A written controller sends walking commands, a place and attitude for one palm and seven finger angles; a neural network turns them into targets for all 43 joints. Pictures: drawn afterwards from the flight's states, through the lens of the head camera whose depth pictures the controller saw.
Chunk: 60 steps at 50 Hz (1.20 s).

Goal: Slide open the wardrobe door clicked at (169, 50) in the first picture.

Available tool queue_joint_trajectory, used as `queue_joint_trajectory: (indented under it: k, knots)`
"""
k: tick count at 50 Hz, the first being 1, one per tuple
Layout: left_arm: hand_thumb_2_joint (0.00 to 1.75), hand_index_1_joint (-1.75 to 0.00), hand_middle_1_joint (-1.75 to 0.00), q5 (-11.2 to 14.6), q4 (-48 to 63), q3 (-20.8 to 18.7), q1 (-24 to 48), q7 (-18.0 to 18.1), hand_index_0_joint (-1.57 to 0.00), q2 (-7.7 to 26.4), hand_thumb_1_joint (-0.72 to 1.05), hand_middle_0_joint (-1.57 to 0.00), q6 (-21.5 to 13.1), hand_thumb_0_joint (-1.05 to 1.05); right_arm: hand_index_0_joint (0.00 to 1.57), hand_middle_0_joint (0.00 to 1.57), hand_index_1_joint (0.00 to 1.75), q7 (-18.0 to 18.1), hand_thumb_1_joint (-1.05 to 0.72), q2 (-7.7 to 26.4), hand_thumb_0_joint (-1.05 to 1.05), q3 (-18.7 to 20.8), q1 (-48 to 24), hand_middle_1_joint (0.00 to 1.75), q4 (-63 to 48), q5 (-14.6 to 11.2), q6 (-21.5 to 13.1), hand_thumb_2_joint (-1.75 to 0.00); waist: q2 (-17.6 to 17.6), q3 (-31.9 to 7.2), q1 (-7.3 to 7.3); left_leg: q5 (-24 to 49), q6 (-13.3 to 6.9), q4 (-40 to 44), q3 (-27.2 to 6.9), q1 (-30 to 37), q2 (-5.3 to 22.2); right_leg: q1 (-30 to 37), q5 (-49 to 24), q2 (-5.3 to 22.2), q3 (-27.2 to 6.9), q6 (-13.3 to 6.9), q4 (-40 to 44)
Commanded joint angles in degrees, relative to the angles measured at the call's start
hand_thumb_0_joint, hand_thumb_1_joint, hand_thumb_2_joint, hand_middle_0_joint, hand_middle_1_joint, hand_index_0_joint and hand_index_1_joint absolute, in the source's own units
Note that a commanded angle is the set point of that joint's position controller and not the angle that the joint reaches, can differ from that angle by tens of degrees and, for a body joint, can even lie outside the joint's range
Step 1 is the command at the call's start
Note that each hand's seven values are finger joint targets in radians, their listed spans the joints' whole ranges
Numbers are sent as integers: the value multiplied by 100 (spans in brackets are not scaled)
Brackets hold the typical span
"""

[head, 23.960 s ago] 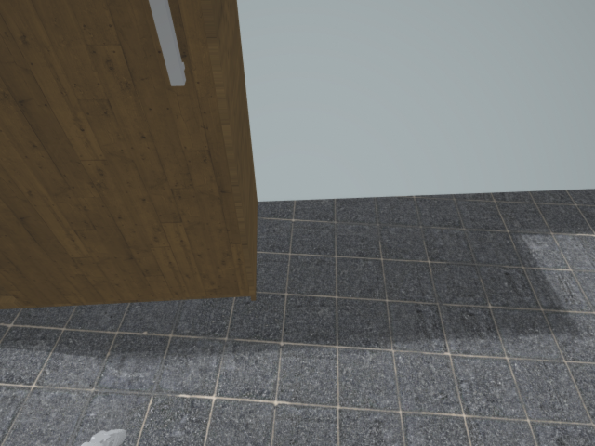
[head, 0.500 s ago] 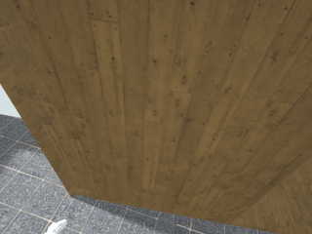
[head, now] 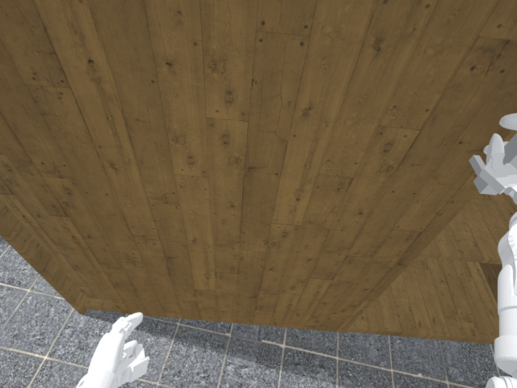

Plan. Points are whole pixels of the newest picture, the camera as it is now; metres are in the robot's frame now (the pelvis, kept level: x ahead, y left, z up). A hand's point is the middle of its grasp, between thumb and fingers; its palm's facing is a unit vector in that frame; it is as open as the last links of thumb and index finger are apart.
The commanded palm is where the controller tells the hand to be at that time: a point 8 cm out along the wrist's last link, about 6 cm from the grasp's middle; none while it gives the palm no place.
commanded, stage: stop walking and hold the door there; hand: right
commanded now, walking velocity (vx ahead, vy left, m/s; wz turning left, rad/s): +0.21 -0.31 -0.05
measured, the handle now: (511, 140) +0.40 -0.31 +0.23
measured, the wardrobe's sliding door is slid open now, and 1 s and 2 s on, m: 0.66 0.65 0.65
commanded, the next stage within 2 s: loosen the grip on the handle in 1.22 s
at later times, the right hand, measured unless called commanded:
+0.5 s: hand (496, 169) +0.36 -0.29 +0.20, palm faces +0.25 +0.96 -0.15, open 5.7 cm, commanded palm +0.34 -0.33 +0.17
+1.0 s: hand (499, 174) +0.35 -0.29 +0.21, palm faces +0.09 +1.00 -0.04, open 6.0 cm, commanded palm +0.33 -0.32 +0.17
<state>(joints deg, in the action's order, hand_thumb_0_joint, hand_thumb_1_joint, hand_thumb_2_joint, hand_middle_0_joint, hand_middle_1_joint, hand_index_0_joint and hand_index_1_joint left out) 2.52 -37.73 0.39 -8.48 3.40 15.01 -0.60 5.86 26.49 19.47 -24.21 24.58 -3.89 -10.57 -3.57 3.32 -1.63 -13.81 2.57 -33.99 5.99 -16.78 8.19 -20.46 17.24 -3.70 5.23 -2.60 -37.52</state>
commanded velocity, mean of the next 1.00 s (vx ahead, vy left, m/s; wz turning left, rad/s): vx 0.07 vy -0.04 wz -0.01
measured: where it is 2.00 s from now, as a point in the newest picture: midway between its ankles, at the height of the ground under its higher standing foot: outside the picture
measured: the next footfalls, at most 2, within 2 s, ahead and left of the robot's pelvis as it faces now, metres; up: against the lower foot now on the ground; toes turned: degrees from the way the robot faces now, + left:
right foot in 0.12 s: +0.07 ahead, -0.16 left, +0.00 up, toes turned -4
left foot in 0.30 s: +0.04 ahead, +0.06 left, +0.00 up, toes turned +7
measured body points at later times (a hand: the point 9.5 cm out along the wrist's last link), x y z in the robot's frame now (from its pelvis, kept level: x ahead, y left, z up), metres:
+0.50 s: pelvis -0.02 -0.11 +0.01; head +0.04 -0.09 +0.45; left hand +0.15 +0.13 -0.11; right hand +0.34 -0.34 +0.21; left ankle +0.00 +0.05 -0.73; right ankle +0.00 -0.28 -0.69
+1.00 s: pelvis -0.03 -0.16 +0.01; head +0.00 -0.16 +0.46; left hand +0.15 +0.05 -0.10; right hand +0.34 -0.34 +0.21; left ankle +0.01 -0.06 -0.73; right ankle -0.02 -0.28 -0.73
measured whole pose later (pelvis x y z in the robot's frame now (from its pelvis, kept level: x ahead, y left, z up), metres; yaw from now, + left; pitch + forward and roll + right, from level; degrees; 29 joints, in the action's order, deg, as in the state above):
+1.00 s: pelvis -0.03 -0.16 +0.01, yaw -2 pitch -2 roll -1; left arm 1.0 -37.8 2.7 -9.5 3.4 11.4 -1.0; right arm 6.0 9.0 0.7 -27.6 10.7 -5.2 -7.4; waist 0.9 5.5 -1.6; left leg -13.5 -0.2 -32.0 3.7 -16.3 2.0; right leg -12.7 15.0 1.5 5.4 -0.1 -29.5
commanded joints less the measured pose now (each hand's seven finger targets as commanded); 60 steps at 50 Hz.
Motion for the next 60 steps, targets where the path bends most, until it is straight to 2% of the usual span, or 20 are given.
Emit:
queue_joint_trajectory:
  k: [1,5,7,9,12,13,14,15,20,24,26,28,29,31,34,37,41,44,46,60]
  knots:
    - [90,-30,-30,-93,502,-337,251,26,-20,830,90,-20,-249,0,45,45,140,3,-90,1293,0,157,-1984,140,-1115,109,-5,-90,2066,-830,204,-161,-935,1597,-1609,-276,2071,30,924,864,-1346,275,-1673]
    - [90,-30,-30,-53,513,-257,497,198,-20,647,90,-20,-302,0,45,45,140,-3,-90,1113,0,8,-1699,140,-1654,184,-19,-90,-307,-1069,243,469,-251,-677,-81,-135,497,1214,-1092,704,-316,177,1714]
    - [90,-30,-30,21,700,-225,527,172,-20,563,90,-20,-303,0,45,45,140,-101,-90,437,0,-612,-1331,140,-1860,127,-105,-90,-1646,-1185,266,-1743,-23,-2330,199,-700,-222,1213,-2007,1708,-1375,-510,1806]
    - [90,-30,-30,54,770,-187,502,152,-20,521,90,-20,-341,0,45,45,140,-68,-90,526,0,-463,-1511,140,-2164,69,-186,-90,-635,-1106,227,-2117,-52,-2867,-22,-843,-328,1086,-2415,1924,-1874,-1092,1681]
    - [90,-30,-30,119,829,-207,608,70,-20,569,90,-20,-403,0,45,45,140,-56,-90,452,0,-422,-1293,140,-2274,24,-142,-90,142,-1373,24,-1064,-83,-354,94,348,-258,1222,-2699,1392,-867,-679,910]
    - [90,-30,-30,65,821,-180,672,33,-20,581,90,-20,-389,0,45,45,140,-62,-90,509,0,-315,-1202,140,-2074,77,-133,-90,444,-1299,-73,125,-242,894,-406,1332,150,346,-1708,1071,-617,-314,308]
    - [90,-30,-30,23,888,-172,667,2,-20,460,90,-20,-308,0,45,45,140,-61,-90,823,0,-181,-1213,140,-1957,112,-77,-90,2111,-1206,0,1172,-929,1741,-2904,2446,1835,-1410,387,252,-148,213,-1290]
    - [90,-30,-30,-1,836,-192,618,-15,-20,575,90,-20,-359,0,45,45,140,-41,-90,898,0,11,-1348,140,-1806,-54,60,-90,1690,-1039,111,1334,-1184,2089,-3577,1733,2705,-1533,894,392,-778,493,-2698]
    - [90,-30,-30,-97,592,-116,379,35,-20,329,90,-20,-442,0,45,45,140,-85,-90,370,0,-267,-1686,140,-2254,-103,40,-90,2015,-1210,208,2588,-616,906,-861,1384,1578,-945,545,753,-674,451,-2214]
    - [90,-30,-30,-161,680,-126,479,138,-20,196,90,-20,-346,0,45,45,140,-73,-90,-156,0,-789,-1683,140,-2699,43,130,-90,1395,-1433,207,1640,-422,133,-106,734,804,1229,-816,277,559,384,1184]
    - [90,-30,-30,-120,859,-232,459,136,-20,428,90,-20,-401,0,45,45,140,-107,-90,-752,0,-1387,-1931,140,-3347,77,-23,-90,-270,-1788,182,96,-94,-1206,315,-343,-73,2320,-2317,1454,-513,74,1390]
    - [90,-30,-30,-13,956,-222,226,85,-20,422,90,-20,-437,0,45,45,140,-220,-90,-1445,0,-2076,-2009,140,-3186,86,-54,-90,-364,-1459,302,-1922,-77,-2143,44,-1053,-678,2194,-3849,2216,-1405,-751,1433]
    - [90,-30,-30,-48,854,-95,481,47,-20,198,90,-20,-464,0,45,45,140,-271,-90,-1564,0,-2230,-2259,140,-3589,47,-86,-90,-1218,-1559,406,-1834,-109,-2090,-23,-1273,-566,2526,-4217,2145,-1274,-748,1333]
    - [90,-30,-30,-108,768,-112,449,-28,-20,325,90,-20,-477,0,45,45,140,-183,-90,-1114,0,-1852,-2234,140,-3388,152,-78,-90,-1090,-1597,301,-1292,-241,-1231,-152,-633,-484,2233,-4094,2103,-986,-582,1074]
    - [90,-30,-30,-94,903,-67,556,-46,-20,357,90,-20,-389,0,45,45,140,-186,-90,-967,0,-1782,-2173,140,-3176,170,57,-90,-28,-1647,192,394,-298,449,-391,728,-463,1329,-2325,1855,-491,-240,619]
    - [90,-30,-30,-57,822,-102,344,7,-20,237,90,-20,-338,0,45,45,140,-163,-90,-804,0,-1646,-1781,140,-2574,-7,333,-90,2388,-1154,194,559,-918,1636,-2005,658,614,330,760,563,-204,334,-450]
    - [90,-30,-30,-184,656,68,357,54,-20,143,90,-20,-455,0,45,45,140,-141,-90,-937,0,-1661,-2170,140,-2616,39,214,-90,1398,-1689,175,2370,-871,904,-1184,1382,454,619,202,587,-334,312,545]
    - [90,-30,-30,-138,773,-15,480,41,-20,342,90,-20,-413,0,45,45,140,-243,-90,-1334,0,-2106,-2143,140,-2496,32,154,-90,36,-1943,83,875,-246,268,-554,493,-320,1981,-2440,1562,-847,25,1458]
    - [90,-30,-30,-148,823,51,539,32,-20,265,90,-20,-337,0,45,45,140,-285,-90,-1626,0,-2405,-2288,140,-2394,72,94,-90,-731,-1362,166,-350,-190,-6,-416,316,-498,1152,-1134,1848,-1200,-251,1970]
    - [90,-30,-30,-128,793,-31,323,128,-20,292,90,-20,-227,0,45,45,140,-204,-90,-1278,0,-2086,-1834,140,-2060,40,60,-90,619,-1541,186,978,-308,1096,-830,601,-83,1321,-1290,1167,-385,186,1267]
